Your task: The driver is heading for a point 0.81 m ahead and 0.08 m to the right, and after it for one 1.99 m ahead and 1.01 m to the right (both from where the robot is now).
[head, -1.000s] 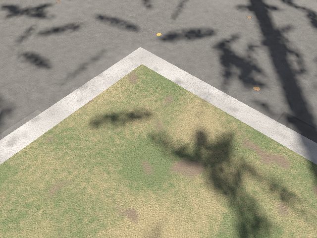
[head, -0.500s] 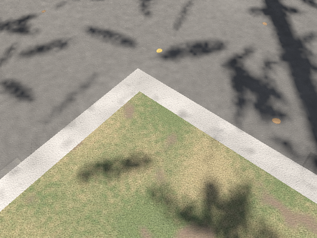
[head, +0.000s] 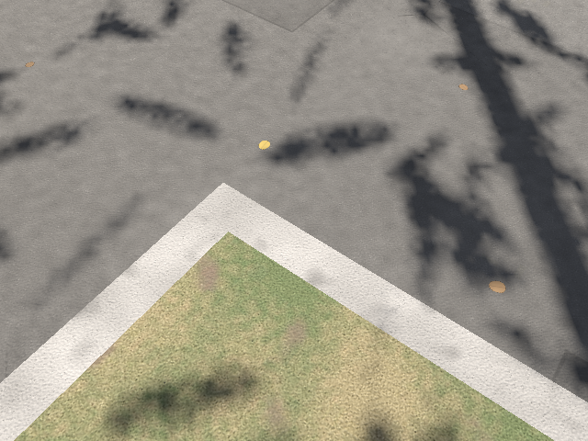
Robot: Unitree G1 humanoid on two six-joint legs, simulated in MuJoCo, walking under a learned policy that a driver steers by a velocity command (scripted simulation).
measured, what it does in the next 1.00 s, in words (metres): steps on the spot: right foot, then left foot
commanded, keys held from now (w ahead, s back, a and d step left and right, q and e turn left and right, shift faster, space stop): shift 0.78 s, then w+shift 0.22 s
